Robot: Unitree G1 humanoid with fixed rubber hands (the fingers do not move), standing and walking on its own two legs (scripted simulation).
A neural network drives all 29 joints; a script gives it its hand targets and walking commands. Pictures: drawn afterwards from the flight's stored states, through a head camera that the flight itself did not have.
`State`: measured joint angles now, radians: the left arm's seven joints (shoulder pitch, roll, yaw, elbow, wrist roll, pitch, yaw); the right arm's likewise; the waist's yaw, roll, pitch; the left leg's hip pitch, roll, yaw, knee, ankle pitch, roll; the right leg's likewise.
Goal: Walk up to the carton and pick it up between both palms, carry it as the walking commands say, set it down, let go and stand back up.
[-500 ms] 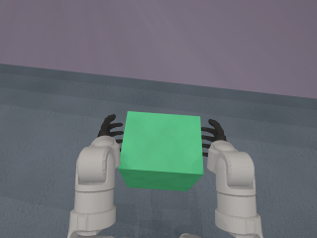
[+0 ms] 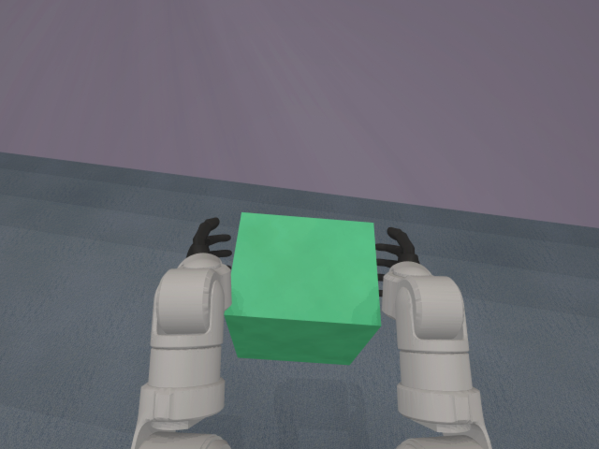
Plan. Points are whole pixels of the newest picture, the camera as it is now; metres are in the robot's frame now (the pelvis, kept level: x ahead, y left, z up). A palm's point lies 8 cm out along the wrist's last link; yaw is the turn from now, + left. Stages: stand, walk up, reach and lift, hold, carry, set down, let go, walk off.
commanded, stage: carry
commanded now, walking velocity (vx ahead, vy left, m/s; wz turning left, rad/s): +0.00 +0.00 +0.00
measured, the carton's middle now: (300, 295) +0.33 -0.01 +0.03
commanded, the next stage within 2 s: hold in 0.64 s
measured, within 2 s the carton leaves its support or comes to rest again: neither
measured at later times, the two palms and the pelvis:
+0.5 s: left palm (204, 270) +0.31 +0.12 +0.11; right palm (400, 277) +0.30 -0.13 +0.10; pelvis +0.01 +0.00 +0.00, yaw +0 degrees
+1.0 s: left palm (201, 296) +0.30 +0.13 +0.07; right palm (395, 297) +0.30 -0.14 +0.06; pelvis +0.01 -0.01 +0.01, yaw +2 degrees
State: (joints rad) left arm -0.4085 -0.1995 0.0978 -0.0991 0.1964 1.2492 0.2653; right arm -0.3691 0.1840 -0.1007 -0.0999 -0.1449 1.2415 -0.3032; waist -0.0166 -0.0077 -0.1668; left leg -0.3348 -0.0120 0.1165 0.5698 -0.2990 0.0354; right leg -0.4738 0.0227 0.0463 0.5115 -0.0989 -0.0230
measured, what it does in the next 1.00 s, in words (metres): stands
